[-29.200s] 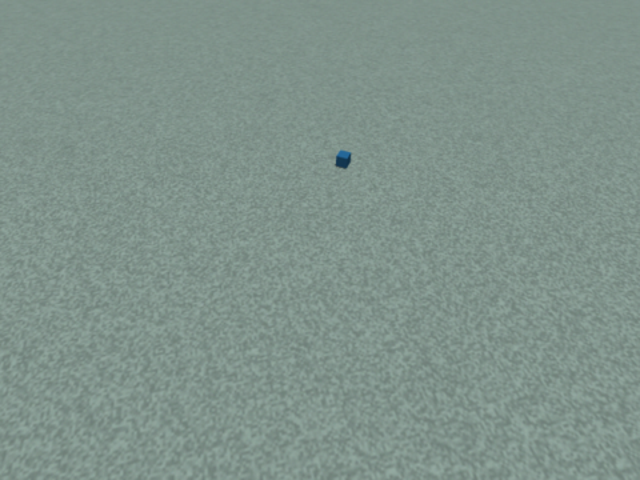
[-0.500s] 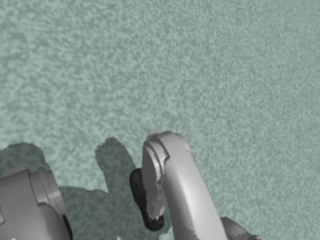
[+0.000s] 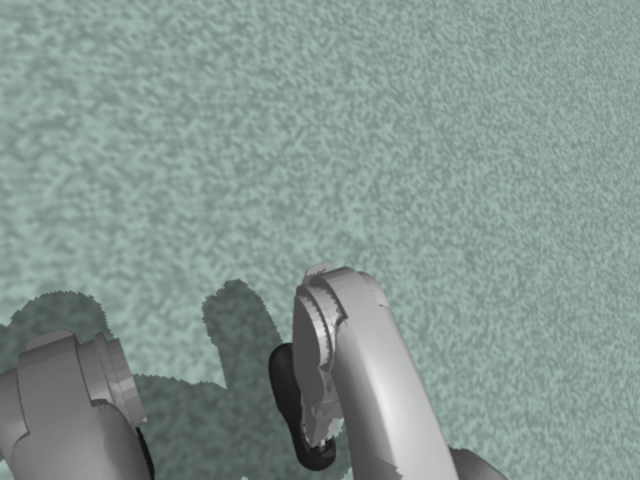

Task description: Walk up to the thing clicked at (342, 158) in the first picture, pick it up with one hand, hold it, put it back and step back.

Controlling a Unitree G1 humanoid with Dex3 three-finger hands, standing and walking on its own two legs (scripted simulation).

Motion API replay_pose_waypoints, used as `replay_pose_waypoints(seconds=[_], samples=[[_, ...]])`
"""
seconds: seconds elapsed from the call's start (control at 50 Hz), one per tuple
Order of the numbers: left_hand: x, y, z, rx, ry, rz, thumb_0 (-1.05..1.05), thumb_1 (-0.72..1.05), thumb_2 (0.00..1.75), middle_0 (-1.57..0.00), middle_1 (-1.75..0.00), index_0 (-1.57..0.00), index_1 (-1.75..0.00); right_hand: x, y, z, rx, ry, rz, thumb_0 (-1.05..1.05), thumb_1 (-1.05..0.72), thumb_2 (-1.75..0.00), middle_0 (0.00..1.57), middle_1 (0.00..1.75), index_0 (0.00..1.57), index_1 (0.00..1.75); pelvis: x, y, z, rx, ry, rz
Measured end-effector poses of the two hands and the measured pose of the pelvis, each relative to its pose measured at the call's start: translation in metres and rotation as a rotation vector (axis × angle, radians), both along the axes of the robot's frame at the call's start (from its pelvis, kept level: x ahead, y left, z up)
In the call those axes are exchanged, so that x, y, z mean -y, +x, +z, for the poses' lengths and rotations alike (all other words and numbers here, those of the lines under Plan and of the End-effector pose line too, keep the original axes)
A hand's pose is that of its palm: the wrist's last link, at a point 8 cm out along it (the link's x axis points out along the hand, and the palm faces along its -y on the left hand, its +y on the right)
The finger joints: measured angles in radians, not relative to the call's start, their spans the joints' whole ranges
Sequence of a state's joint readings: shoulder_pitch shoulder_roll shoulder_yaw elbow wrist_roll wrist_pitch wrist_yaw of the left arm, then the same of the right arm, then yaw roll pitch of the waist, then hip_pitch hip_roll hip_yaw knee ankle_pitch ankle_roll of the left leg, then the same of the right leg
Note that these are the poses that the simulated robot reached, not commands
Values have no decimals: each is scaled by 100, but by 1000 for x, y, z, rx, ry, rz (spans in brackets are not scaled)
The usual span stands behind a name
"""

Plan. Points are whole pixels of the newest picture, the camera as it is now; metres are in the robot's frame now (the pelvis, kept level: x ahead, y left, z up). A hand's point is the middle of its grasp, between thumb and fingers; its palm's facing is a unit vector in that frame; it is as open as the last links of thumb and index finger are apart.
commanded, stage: settle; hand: left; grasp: from above
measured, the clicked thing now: out of the picture +0.43 +0.33 -0.25
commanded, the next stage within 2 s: lift in 0.58 s
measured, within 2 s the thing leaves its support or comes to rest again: neither
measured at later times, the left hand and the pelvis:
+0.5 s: hand out of the picture +0.41 +0.33 -0.14, palm faces -0.42 -0.13 -0.90, open 9.2 cm; pelvis +0.00 -0.01 +0.02, yaw +5 degrees
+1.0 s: hand out of the picture +0.39 +0.34 -0.06, palm faces -0.43 -0.14 -0.89, open 9.2 cm; pelvis -0.01 -0.01 +0.07, yaw +8 degrees
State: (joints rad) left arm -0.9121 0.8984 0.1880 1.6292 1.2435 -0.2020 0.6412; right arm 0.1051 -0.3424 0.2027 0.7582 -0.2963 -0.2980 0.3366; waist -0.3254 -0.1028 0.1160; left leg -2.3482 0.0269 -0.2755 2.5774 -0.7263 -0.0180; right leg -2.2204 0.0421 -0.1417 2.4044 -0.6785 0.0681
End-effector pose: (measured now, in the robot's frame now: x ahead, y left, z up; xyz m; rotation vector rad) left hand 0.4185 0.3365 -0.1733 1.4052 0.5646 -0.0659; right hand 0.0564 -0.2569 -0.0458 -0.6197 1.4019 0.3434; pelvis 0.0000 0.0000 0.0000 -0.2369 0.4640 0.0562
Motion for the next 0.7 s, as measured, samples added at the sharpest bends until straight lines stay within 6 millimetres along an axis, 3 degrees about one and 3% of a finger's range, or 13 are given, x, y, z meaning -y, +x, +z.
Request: replay_pose_waypoints(seconds=[0.38, 0.7], samples=[[0, -10, 80, -52, 36, -36, -2, 3, 59, -71, -62, -78, -55, 10, 38, -17, 123, 57, -137, 0, -91, -90, 20, 30, 20, 30, 7, -2, 20, -75, 62, 36], [1, -10, 113, -35, 51, -59, -2, 3, 59, -72, -61, -78, -54, 16, 27, -15, 100, -2, -217, 0, -91, -89, 20, 30, 20, 30, 11, -6, 33, -97, 87, 54]])
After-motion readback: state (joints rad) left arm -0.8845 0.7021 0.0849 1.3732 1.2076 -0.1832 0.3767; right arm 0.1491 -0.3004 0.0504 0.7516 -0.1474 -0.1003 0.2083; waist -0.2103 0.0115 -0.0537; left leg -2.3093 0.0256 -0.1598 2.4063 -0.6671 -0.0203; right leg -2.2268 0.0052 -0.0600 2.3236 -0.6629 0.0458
